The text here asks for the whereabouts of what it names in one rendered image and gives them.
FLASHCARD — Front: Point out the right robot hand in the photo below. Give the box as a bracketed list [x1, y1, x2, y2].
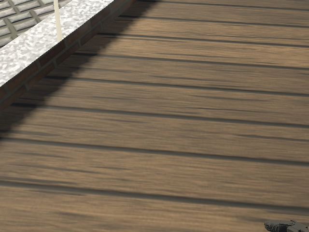
[264, 219, 309, 232]

